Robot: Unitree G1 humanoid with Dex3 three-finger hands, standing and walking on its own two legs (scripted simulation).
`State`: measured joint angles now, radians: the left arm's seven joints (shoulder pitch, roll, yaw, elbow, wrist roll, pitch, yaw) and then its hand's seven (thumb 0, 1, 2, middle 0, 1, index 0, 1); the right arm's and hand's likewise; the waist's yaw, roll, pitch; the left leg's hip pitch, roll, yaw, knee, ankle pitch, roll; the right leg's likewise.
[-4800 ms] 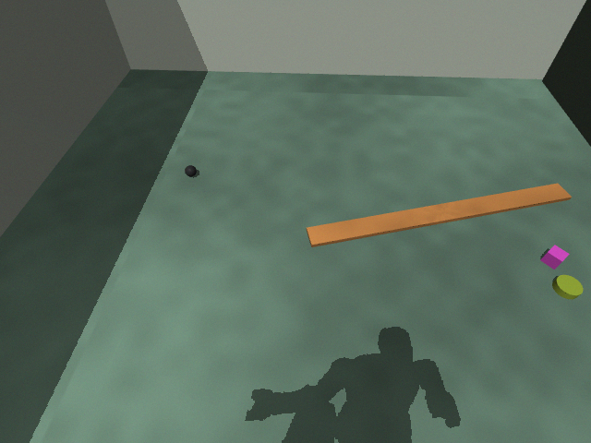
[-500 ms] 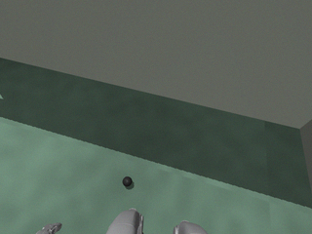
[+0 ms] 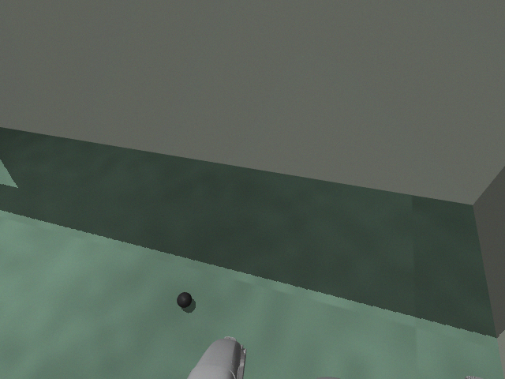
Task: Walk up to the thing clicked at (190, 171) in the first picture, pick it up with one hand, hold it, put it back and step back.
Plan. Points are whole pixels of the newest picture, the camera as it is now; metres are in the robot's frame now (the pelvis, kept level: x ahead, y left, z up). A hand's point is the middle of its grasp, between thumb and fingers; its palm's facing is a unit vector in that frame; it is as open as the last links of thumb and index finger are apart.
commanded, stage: walk up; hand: left
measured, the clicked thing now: (184, 299) +0.47 +0.37 -0.71
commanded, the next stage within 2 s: stand in 1.78 s
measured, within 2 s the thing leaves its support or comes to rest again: neither
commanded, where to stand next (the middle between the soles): +0.10 +0.11 m, yaw +1 degrees
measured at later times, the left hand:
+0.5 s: hand out of the picture +0.02 +0.36 -0.14, palm faces +0.00 -0.87 -0.48, open 7.4 cm
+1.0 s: hand out of the picture +0.12 +0.34 -0.13, palm faces +0.01 -0.93 -0.36, open 7.4 cm
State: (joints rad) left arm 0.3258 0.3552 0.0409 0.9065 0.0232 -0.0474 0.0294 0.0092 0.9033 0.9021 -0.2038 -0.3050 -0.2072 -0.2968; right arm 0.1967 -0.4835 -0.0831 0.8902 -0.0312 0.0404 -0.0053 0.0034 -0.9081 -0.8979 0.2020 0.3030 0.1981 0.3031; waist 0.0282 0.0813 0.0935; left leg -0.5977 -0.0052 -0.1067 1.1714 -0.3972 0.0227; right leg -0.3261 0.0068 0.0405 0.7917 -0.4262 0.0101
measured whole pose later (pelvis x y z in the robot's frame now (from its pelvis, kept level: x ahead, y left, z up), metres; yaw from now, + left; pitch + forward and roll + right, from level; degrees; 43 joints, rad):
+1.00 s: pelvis +0.02 +0.08 +0.03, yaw +2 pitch -2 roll -1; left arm 0.06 0.38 0.00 1.05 -0.01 -0.03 0.01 0.01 0.91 0.90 -0.20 -0.30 -0.20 -0.30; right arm 0.11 -0.35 -0.01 1.08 0.00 0.00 0.01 0.00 -0.91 -0.90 0.20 0.30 0.20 0.30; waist 0.00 -0.01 0.10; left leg -0.23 0.00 -0.01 0.55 -0.28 0.01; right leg -0.24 -0.04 -0.03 0.52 -0.24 0.02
